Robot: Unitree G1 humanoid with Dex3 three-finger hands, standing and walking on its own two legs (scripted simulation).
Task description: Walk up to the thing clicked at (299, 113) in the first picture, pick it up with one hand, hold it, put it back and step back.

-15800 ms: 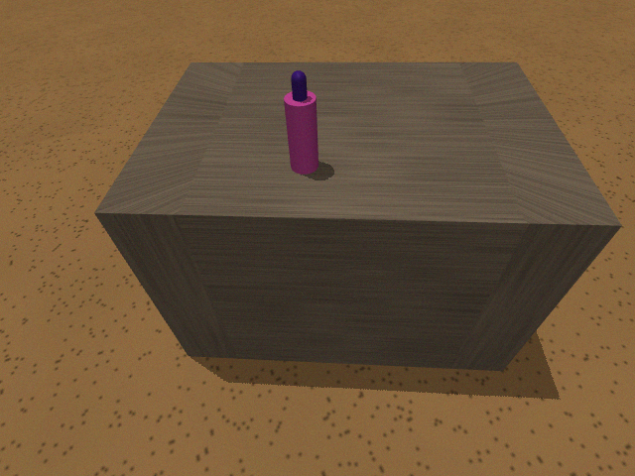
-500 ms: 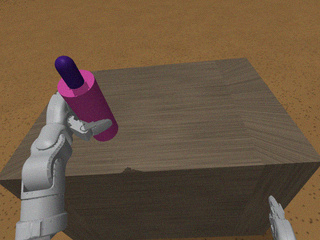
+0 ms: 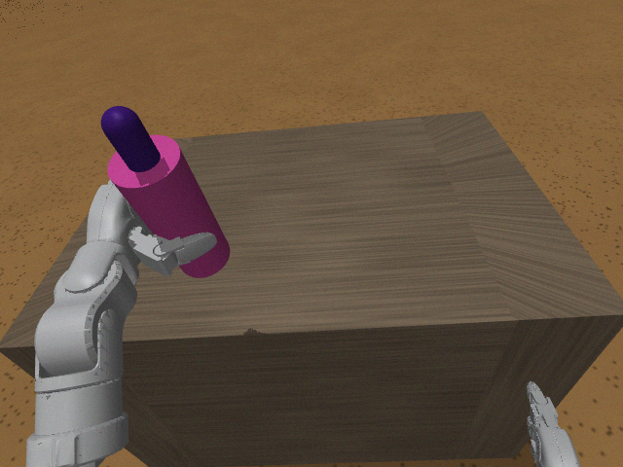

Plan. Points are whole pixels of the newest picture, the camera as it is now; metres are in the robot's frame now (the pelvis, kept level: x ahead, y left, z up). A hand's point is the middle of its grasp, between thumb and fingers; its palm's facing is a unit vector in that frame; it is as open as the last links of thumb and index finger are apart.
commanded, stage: hold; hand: left
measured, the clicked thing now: (169, 200) +0.32 +0.16 +0.26
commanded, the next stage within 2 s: crouch in 1.84 s
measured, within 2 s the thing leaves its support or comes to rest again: neither
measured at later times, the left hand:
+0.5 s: hand (171, 210) +0.34 +0.18 +0.22, palm faces +0.08 -1.00 -0.04, open 9.9 cm
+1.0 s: hand (164, 213) +0.34 +0.18 +0.22, palm faces +0.10 -0.99 -0.05, open 9.9 cm
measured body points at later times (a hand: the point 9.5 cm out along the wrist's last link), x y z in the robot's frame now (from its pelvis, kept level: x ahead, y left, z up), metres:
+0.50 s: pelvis +0.01 +0.00 +0.00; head -0.02 -0.02 +0.45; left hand +0.33 +0.23 +0.23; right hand +0.18 -0.25 -0.07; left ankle +0.01 +0.13 -0.73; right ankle +0.00 -0.13 -0.73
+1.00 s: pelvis +0.01 +0.00 +0.00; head -0.02 -0.02 +0.45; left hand +0.33 +0.24 +0.23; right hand +0.18 -0.25 -0.07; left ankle +0.01 +0.13 -0.73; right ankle +0.00 -0.13 -0.73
